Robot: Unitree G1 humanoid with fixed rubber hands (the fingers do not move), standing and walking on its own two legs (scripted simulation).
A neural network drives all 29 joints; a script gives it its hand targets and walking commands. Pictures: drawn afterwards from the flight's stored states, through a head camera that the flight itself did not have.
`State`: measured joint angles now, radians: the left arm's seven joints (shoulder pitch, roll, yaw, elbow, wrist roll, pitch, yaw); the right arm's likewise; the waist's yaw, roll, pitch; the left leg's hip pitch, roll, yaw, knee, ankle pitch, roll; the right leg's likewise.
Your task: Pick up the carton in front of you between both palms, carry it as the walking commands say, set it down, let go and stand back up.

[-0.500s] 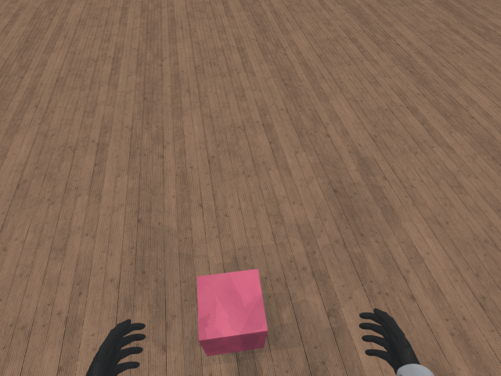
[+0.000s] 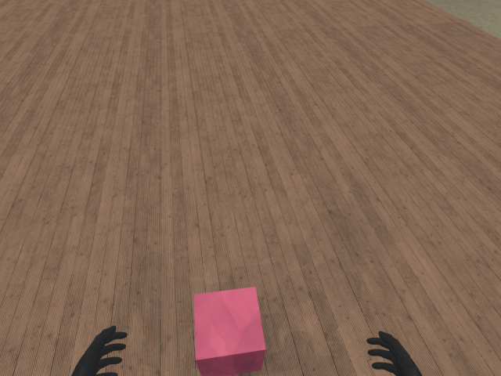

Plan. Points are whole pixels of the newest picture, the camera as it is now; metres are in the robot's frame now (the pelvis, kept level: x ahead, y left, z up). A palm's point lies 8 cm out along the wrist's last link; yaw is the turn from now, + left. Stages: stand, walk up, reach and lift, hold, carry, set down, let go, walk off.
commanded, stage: stand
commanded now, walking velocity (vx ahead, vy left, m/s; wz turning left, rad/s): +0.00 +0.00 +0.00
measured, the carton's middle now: (228, 333) +0.41 +0.06 -0.65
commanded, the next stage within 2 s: none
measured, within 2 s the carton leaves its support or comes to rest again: neither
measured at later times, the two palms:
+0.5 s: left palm out of the picture +0.15 +0.30 -0.09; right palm out of the picture +0.13 -0.28 -0.08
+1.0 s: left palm out of the picture +0.10 +0.31 -0.10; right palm out of the picture +0.09 -0.29 -0.08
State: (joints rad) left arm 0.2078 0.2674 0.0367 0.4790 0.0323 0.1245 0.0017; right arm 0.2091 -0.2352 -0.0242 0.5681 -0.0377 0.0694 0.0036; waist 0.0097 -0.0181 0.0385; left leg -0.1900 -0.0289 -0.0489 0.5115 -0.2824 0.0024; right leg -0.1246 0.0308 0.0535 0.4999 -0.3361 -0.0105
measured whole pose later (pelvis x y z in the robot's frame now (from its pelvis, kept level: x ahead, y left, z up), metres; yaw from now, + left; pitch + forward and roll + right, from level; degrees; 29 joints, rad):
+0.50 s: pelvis +0.01 +0.02 +0.00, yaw -1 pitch +0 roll +0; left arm 0.19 0.35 0.03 0.75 0.03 0.01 0.02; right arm 0.15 -0.32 -0.03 0.82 -0.04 0.00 -0.02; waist 0.00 -0.03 0.01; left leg -0.19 -0.04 -0.02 0.49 -0.29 0.03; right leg -0.13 0.02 0.08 0.46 -0.33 0.01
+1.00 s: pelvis +0.00 +0.02 +0.01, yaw -1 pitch -2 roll +0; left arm 0.18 0.37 0.01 0.88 0.03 -0.01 0.02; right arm 0.14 -0.36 -0.03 0.94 -0.03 -0.01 -0.01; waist 0.00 -0.02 0.02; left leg -0.15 -0.03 -0.02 0.41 -0.23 0.02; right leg -0.09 0.01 0.07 0.39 -0.27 0.01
